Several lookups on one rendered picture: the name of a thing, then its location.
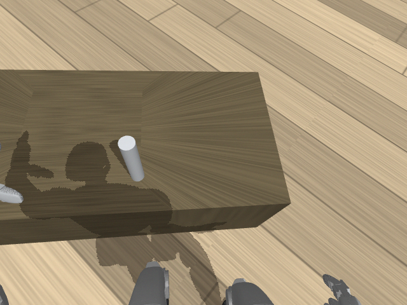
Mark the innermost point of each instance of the left robot hand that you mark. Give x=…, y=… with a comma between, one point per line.
x=10, y=195

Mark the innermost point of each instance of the can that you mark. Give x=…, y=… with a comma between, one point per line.
x=129, y=151

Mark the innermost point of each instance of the right robot hand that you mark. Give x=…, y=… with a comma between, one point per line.
x=340, y=291

